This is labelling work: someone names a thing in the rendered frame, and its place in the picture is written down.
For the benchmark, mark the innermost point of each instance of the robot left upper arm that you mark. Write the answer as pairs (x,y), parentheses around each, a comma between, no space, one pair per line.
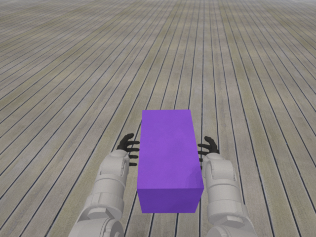
(102,227)

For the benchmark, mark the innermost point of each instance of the robot right upper arm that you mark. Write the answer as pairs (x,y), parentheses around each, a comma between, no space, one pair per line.
(226,231)

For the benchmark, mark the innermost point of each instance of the robot right hand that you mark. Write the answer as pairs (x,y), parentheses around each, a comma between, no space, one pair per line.
(212,148)

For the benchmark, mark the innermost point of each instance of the left robot forearm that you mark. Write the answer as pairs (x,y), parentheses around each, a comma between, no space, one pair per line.
(106,199)

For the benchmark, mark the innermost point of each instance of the carton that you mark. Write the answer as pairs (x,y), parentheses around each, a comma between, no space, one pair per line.
(169,174)

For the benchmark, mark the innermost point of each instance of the robot left hand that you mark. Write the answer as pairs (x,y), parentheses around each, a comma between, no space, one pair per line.
(124,143)

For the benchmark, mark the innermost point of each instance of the right robot forearm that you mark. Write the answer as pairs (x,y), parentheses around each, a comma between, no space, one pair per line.
(225,203)

